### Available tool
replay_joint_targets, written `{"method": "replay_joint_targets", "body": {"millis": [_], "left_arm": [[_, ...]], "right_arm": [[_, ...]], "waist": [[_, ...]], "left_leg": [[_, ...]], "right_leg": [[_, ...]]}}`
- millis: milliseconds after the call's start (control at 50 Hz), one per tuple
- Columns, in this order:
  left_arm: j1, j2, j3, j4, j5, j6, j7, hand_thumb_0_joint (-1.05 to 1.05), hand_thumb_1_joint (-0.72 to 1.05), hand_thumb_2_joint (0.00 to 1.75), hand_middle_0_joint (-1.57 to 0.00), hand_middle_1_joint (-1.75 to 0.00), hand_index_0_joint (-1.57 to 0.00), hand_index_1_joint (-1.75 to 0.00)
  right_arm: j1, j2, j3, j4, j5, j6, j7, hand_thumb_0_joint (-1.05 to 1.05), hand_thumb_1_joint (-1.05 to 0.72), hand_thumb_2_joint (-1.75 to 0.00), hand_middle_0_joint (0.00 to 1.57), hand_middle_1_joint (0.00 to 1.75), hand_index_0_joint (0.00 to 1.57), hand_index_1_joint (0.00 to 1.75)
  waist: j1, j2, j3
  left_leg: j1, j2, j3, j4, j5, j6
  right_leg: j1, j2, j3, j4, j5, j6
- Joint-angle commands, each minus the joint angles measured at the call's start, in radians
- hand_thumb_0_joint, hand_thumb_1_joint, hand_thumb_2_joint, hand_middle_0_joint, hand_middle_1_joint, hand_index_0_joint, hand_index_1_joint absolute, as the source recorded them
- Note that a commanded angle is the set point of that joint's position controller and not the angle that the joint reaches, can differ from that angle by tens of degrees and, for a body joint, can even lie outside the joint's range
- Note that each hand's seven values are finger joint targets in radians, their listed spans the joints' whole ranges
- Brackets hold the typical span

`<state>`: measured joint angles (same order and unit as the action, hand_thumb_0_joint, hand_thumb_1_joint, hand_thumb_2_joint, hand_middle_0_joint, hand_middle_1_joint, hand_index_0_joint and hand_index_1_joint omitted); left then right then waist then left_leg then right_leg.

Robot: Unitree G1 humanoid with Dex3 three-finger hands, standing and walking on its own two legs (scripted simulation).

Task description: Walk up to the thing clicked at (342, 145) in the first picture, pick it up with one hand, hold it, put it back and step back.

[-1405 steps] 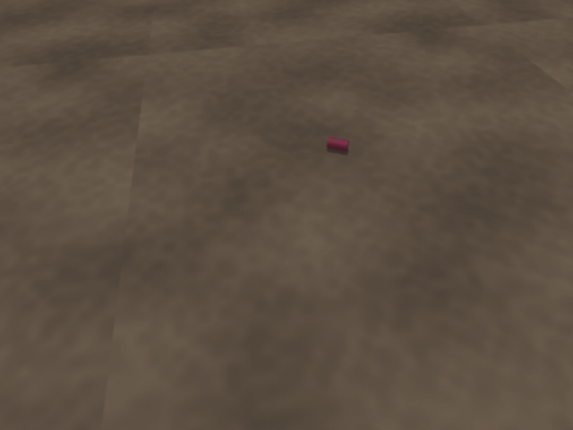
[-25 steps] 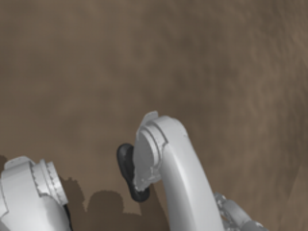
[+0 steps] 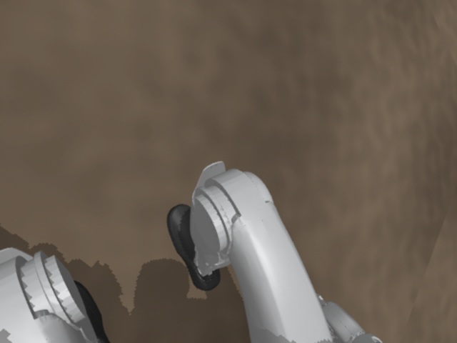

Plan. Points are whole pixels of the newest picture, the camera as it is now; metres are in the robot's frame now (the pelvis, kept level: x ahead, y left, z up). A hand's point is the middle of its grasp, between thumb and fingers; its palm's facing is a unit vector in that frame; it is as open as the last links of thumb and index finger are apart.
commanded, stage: rest palm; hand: left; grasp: from above
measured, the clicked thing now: out of the picture +0.53 +0.31 -0.29
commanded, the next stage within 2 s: close in 0.16 s
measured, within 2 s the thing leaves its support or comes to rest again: neither
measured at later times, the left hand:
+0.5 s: hand out of the picture +0.49 +0.30 -0.24, palm faces -0.46 -0.06 -0.89, open 13.7 cm
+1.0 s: hand out of the picture +0.49 +0.31 -0.25, palm faces -0.50 -0.10 -0.86, open 12.4 cm
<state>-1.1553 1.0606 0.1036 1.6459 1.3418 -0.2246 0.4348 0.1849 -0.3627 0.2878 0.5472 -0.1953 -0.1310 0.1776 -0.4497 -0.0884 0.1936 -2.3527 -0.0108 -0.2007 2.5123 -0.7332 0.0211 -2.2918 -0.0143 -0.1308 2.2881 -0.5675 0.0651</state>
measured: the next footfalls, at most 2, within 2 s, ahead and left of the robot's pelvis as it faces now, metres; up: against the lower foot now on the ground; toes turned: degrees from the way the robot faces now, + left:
none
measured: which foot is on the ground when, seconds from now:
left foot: down 0.00-1.00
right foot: down 0.00-1.00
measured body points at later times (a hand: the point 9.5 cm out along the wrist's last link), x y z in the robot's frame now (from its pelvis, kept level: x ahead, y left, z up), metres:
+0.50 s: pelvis +0.00 +0.00 +0.00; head +0.29 +0.12 +0.32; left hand +0.51 +0.30 -0.19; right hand +0.03 -0.26 -0.04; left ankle +0.06 +0.12 -0.28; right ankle +0.13 -0.13 -0.28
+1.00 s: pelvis +0.00 +0.00 +0.00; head +0.30 +0.12 +0.31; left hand +0.51 +0.31 -0.20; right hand +0.02 -0.26 -0.04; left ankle +0.06 +0.12 -0.28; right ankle +0.13 -0.13 -0.28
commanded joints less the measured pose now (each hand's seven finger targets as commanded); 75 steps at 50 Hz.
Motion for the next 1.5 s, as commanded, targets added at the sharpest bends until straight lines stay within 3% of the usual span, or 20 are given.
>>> {"method": "replay_joint_targets", "body": {"millis": [0,60,160,280,320,380,440,560,620,660,860,940,1020,1080,1140,1180,1280,1340,1440,1480], "left_arm": [[-0.241,0.218,0.001,-0.15,-0.023,-0.044,0.006,0.0,-0.51,0.97,-0.1,-0.94,-0.09,-0.96],[-0.265,0.199,-0.014,-0.174,-0.02,-0.084,0.002,0.0,-0.48,0.94,-0.09,-0.96,-0.09,-0.96],[-0.312,0.222,-0.035,-0.211,0.025,-0.118,0.043,0.0,-0.49,0.97,-0.1,-0.94,-0.08,-0.95],[-0.333,0.197,-0.055,-0.146,0.055,-0.1,0.117,0.0,-0.43,1.01,-0.13,-0.94,-0.11,-0.96],[-0.271,0.139,-0.085,-0.029,0.055,-0.075,0.132,0.0,-0.43,0.97,-0.14,-0.91,-0.12,-0.93],[-0.312,0.179,-0.068,-0.038,0.05,-0.05,0.153,0.0,-0.42,0.94,-0.13,-0.91,-0.12,-0.92],[-0.308,0.155,-0.082,-0.009,0.036,-0.026,0.145,0.0,-0.4,0.91,-0.14,-0.9,-0.14,-0.91],[-0.344,0.257,-0.017,-0.107,0.012,-0.002,0.112,0.0,-0.37,0.88,-0.18,-0.88,-0.17,-0.88],[-0.281,0.251,-0.008,-0.059,0.008,0.005,0.085,0.0,-0.33,0.85,-0.2,-0.86,-0.2,-0.86],[-0.272,0.291,0.015,-0.112,0.012,0.004,0.068,0.0,-0.33,0.85,-0.21,-0.85,-0.21,-0.85],[-0.249,0.24,-0.017,-0.196,-0.024,-0.066,-0.006,0.0,-0.21,0.77,-0.27,-0.84,-0.28,-0.82],[-0.254,0.236,-0.034,-0.163,-0.011,-0.094,0.014,0.0,-0.14,0.76,-0.31,-0.81,-0.33,-0.79],[-0.325,0.257,-0.042,-0.228,0.031,-0.105,0.053,0.0,-0.09,0.77,-0.35,-0.82,-0.37,-0.79],[-0.238,0.186,-0.07,-0.096,0.029,-0.086,0.072,0.0,-0.04,0.75,-0.36,-0.81,-0.39,-0.78],[-0.332,0.249,-0.034,-0.167,0.045,-0.076,0.098,0.0,-0.04,0.7,-0.36,-0.8,-0.4,-0.76],[-0.293,0.211,-0.042,-0.108,0.034,-0.061,0.105,0.0,-0.02,0.67,-0.38,-0.76,-0.42,-0.72],[-0.337,0.233,-0.039,-0.153,0.021,-0.037,0.087,0.0,0.03,0.59,-0.41,-0.73,-0.45,-0.68],[-0.264,0.217,-0.034,-0.092,0.007,-0.021,0.061,0.0,0.06,0.57,-0.44,-0.71,-0.48,-0.66],[-0.287,0.282,0.005,-0.212,-0.001,-0.028,0.031,0.0,0.14,0.53,-0.48,-0.7,-0.54,-0.64],[-0.257,0.257,-0.006,-0.202,-0.013,-0.033,0.021,0.0,0.15,0.53,-0.5,-0.69,-0.55,-0.63]], "right_arm": [[0.224,-0.344,-0.112,0.024,-0.005,0.025,-0.026,0.0,-0.91,-0.91,0.2,0.3,0.2,0.3],[0.232,-0.343,-0.104,0.03,-0.018,0.034,-0.028,0.0,-0.9,-0.9,0.2,0.3,0.2,0.3],[0.208,-0.341,-0.102,0.042,-0.027,0.047,-0.032,0.0,-0.9,-0.9,0.2,0.3,0.2,0.3],[0.177,-0.335,-0.1,0.055,-0.028,0.033,-0.029,0.0,-0.89,-0.9,0.2,0.3,0.2,0.3],[0.163,-0.329,-0.094,0.055,-0.029,0.018,-0.022,0.0,-0.89,-0.9,0.2,0.3,0.2,0.3],[0.168,-0.339,-0.09,0.064,-0.024,-0.001,-0.022,0.0,-0.89,-0.9,0.2,0.3,0.2,0.3],[0.169,-0.341,-0.088,0.057,-0.024,-0.02,-0.016,0.0,-0.89,-0.9,0.2,0.3,0.2,0.3],[0.192,-0.352,-0.084,0.05,-0.011,-0.025,-0.02,0.0,-0.9,-0.9,0.2,0.3,0.2,0.3],[0.197,-0.343,-0.07,0.037,-0.011,-0.012,-0.017,0.0,-0.9,-0.9,0.2,0.3,0.2,0.3],[0.189,-0.342,-0.065,0.028,-0.009,0.002,-0.023,0.0,-0.9,-0.9,0.2,0.3,0.2,0.3],[0.218,-0.349,-0.073,0.019,-0.02,0.044,-0.038,0.0,-0.89,-0.9,0.2,0.3,0.2,0.3],[0.196,-0.346,-0.06,0.023,-0.029,0.052,-0.043,0.0,-0.89,-0.9,0.2,0.3,0.2,0.3],[0.189,-0.349,-0.077,0.028,-0.03,0.055,-0.047,0.0,-0.89,-0.9,0.2,0.3,0.2,0.3],[0.162,-0.335,-0.059,0.024,-0.034,0.044,-0.037,0.0,-0.89,-0.9,0.2,0.3,0.2,0.3],[0.172,-0.357,-0.085,0.038,-0.029,0.033,-0.046,0.0,-0.89,-0.9,0.2,0.3,0.2,0.3],[0.176,-0.352,-0.083,0.047,-0.028,0.026,-0.036,0.0,-0.89,-0.9,0.2,0.3,0.2,0.3],[0.177,-0.359,-0.088,0.039,-0.025,0.007,-0.032,0.0,-0.89,-0.9,0.2,0.3,0.2,0.3],[0.183,-0.334,-0.064,0.04,-0.023,0.007,-0.024,0.0,-0.89,-0.9,0.2,0.3,0.2,0.3],[0.205,-0.357,-0.079,0.028,-0.02,0.025,-0.032,0.0,-0.89,-0.9,0.2,0.3,0.2,0.3],[0.205,-0.352,-0.082,0.024,-0.021,0.035,-0.032,0.0,-0.89,-0.9,0.2,0.3,0.2,0.3]], "waist": [[-0.049,0.447,-0.704],[-0.068,0.486,-0.665],[-0.05,0.596,-0.721],[-0.056,0.607,-0.68],[-0.075,0.525,-0.598],[-0.078,0.517,-0.62],[-0.097,0.504,-0.588],[-0.066,0.576,-0.735],[-0.073,0.53,-0.69],[-0.048,0.544,-0.717],[-0.07,0.506,-0.689],[-0.067,0.511,-0.645],[-0.047,0.622,-0.695],[-0.073,0.521,-0.576],[-0.051,0.582,-0.654],[-0.068,0.552,-0.62],[-0.074,0.56,-0.646],[-0.071,0.505,-0.633],[-0.053,0.588,-0.743],[-0.05,0.565,-0.726]], "left_leg": [[0.436,0.018,0.08,-0.242,0.279,-0.006],[0.501,0.022,0.057,-0.258,0.274,-0.02],[0.615,0.029,0.039,-0.279,0.306,-0.035],[0.607,0.033,0.028,-0.296,0.309,-0.036],[0.538,0.031,0.032,-0.286,0.266,-0.026],[0.513,0.031,0.037,-0.289,0.256,-0.018],[0.492,0.033,0.038,-0.288,0.234,-0.017],[0.551,0.038,0.039,-0.284,0.294,-0.023],[0.493,0.034,0.043,-0.274,0.293,-0.019],[0.485,0.031,0.051,-0.268,0.315,-0.022],[0.499,0.03,0.056,-0.249,0.316,-0.02],[0.51,0.03,0.039,-0.251,0.288,-0.027],[0.607,0.035,0.03,-0.286,0.299,-0.038],[0.515,0.032,0.034,-0.277,0.247,-0.027],[0.57,0.038,0.018,-0.287,0.287,-0.036],[0.538,0.039,0.015,-0.28,0.297,-0.035],[0.531,0.039,0.028,-0.28,0.279,-0.028],[0.478,0.034,0.038,-0.272,0.259,-0.019],[0.572,0.038,0.033,-0.261,0.371,-0.038],[0.536,0.033,0.045,-0.261,0.352,-0.032]], "right_leg": [[0.499,0.044,-0.097,-0.193,0.191,-0.094],[0.439,0.04,-0.113,-0.185,0.17,-0.097],[0.41,0.041,-0.119,-0.164,0.188,-0.097],[0.348,0.041,-0.129,-0.145,0.199,-0.091],[0.327,0.045,-0.133,-0.146,0.185,-0.085],[0.349,0.041,-0.119,-0.157,0.196,-0.082],[0.34,0.036,-0.116,-0.156,0.182,-0.08],[0.411,0.032,-0.105,-0.153,0.216,-0.086],[0.429,0.035,-0.108,-0.154,0.216,-0.088],[0.458,0.036,-0.106,-0.162,0.223,-0.095],[0.485,0.043,-0.113,-0.182,0.216,-0.096],[0.423,0.045,-0.128,-0.183,0.181,-0.098],[0.388,0.048,-0.13,-0.164,0.185,-0.101],[0.349,0.047,-0.133,-0.17,0.158,-0.093],[0.337,0.037,-0.13,-0.162,0.185,-0.097],[0.326,0.036,-0.132,-0.159,0.193,-0.092],[0.347,0.031,-0.113,-0.17,0.186,-0.09],[0.385,0.033,-0.113,-0.178,0.18,-0.086],[0.431,0.027,-0.109,-0.167,0.244,-0.1],[0.456,0.035,-0.109,-0.167,0.24,-0.101]]}}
